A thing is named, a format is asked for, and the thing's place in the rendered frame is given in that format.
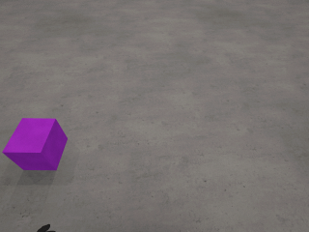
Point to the carton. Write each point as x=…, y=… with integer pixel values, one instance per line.
x=37, y=144

